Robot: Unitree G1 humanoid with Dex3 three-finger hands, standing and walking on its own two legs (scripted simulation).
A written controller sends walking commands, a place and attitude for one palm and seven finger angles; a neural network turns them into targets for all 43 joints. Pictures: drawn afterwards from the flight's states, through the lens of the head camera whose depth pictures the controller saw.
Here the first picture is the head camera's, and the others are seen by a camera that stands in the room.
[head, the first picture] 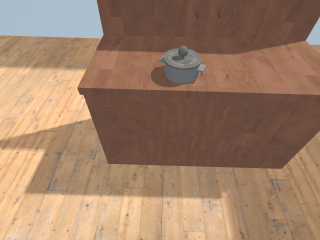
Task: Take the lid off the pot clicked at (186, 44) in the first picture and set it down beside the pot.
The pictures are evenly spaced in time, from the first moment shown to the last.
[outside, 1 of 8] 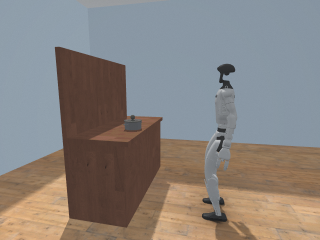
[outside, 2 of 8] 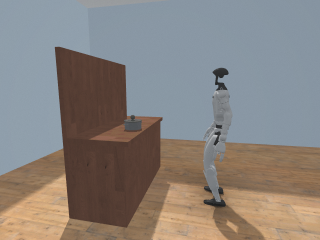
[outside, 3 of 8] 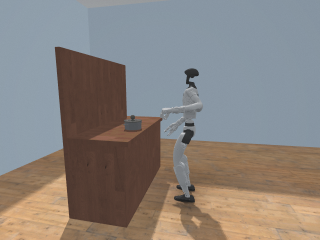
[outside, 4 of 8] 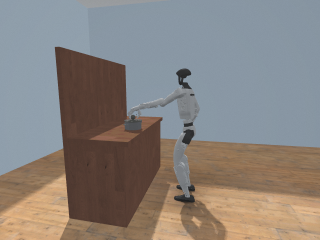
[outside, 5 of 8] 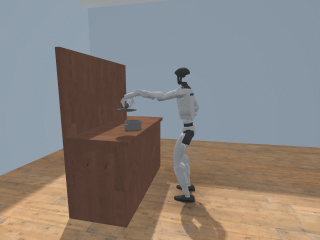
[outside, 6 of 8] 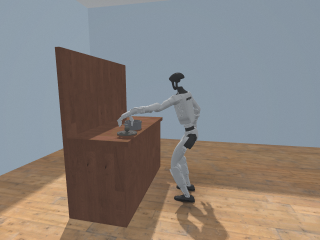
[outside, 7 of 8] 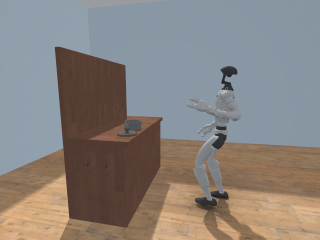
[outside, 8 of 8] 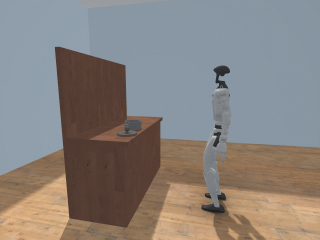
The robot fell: no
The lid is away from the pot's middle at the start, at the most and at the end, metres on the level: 0.00 0.25 0.23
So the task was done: yes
